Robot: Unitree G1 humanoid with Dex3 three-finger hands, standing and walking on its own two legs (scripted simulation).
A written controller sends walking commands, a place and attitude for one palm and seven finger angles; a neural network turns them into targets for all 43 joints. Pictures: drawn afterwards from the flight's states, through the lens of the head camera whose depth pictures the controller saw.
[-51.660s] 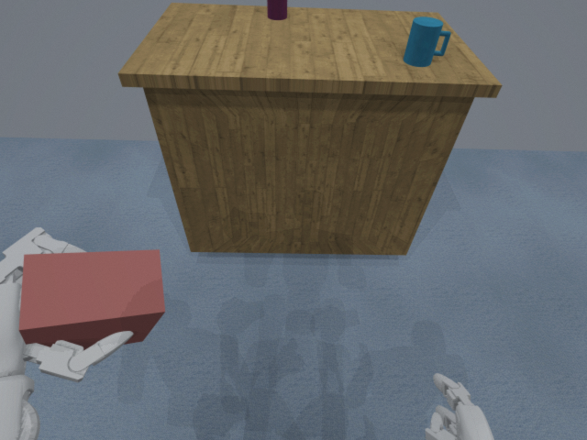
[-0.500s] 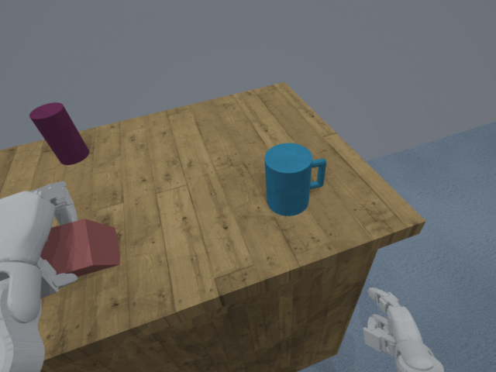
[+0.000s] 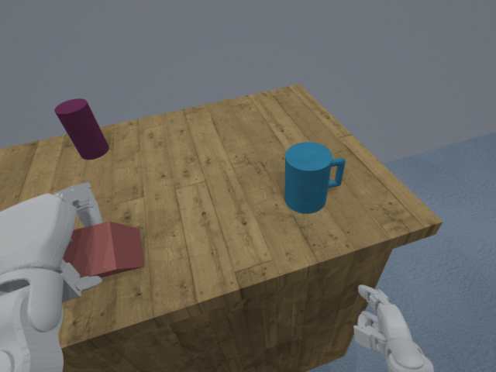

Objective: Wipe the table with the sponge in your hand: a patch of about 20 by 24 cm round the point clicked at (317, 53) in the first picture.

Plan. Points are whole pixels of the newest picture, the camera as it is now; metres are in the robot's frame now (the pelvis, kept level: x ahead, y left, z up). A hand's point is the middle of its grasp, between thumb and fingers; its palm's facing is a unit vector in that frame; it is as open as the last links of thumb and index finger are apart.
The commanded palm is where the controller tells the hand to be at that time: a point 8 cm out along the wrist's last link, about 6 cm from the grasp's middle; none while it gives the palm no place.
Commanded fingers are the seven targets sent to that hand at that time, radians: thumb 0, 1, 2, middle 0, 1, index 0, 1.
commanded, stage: lift the sponge slowly off the table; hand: left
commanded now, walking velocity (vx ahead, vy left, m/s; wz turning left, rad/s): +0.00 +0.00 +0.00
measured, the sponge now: (88, 258) +0.21 +0.29 +0.11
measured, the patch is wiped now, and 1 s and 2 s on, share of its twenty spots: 0.95 0.95 0.95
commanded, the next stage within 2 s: bring the sponge back beside the body in 1.78 s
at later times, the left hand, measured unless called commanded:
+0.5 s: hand (72, 237) +0.20 +0.26 +0.19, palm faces +0.27 -0.14 -0.95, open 9.4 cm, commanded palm +0.14 +0.27 +0.24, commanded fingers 0.00 0.10 1.30 -1.20 -1.60 -1.20 -1.60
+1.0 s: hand (64, 226) +0.20 +0.26 +0.21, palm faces +0.26 -0.09 -0.96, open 9.4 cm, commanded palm +0.15 +0.26 +0.28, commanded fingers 0.00 0.10 1.30 -1.20 -1.60 -1.20 -1.60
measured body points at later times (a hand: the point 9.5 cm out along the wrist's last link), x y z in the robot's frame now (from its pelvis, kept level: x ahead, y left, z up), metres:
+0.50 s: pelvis +0.01 -0.01 +0.00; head -0.01 -0.05 +0.45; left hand +0.18 +0.27 +0.24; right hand +0.27 -0.18 -0.07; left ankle -0.03 +0.08 -0.74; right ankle +0.00 -0.11 -0.74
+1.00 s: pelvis -0.01 -0.02 +0.00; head -0.03 -0.07 +0.45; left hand +0.18 +0.26 +0.26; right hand +0.26 -0.19 -0.07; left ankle -0.03 +0.08 -0.74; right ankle +0.00 -0.11 -0.74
